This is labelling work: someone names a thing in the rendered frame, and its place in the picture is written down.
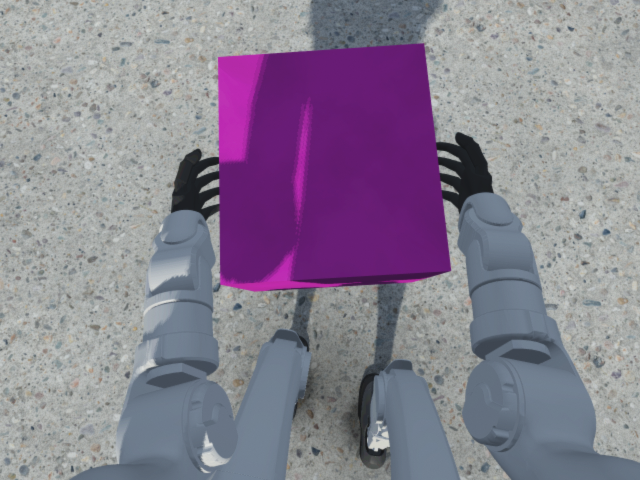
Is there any robot right hand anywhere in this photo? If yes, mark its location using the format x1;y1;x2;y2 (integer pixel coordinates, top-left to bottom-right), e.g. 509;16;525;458
436;132;494;214

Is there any robot left upper arm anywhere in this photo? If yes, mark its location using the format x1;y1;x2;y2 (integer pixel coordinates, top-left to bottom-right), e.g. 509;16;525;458
69;379;238;480

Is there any robot right thigh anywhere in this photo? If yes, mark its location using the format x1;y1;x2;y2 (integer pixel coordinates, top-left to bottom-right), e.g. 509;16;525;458
373;369;460;480

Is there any robot left hand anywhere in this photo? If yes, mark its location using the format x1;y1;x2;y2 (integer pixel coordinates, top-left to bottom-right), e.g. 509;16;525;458
171;149;220;221

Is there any carton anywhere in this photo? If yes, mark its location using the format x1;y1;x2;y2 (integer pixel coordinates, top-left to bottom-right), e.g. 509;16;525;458
218;43;451;292

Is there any robot right upper arm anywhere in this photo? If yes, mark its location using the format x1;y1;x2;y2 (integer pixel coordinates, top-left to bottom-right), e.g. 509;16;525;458
462;357;640;480

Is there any robot left forearm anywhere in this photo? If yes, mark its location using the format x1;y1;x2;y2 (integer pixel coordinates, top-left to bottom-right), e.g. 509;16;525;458
115;210;219;464

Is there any right robot foot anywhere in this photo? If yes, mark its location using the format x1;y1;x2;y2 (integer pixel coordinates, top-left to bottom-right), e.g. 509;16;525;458
358;373;387;469

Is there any robot right forearm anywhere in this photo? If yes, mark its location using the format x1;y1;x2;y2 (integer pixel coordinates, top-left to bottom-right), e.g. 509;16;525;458
457;192;596;439

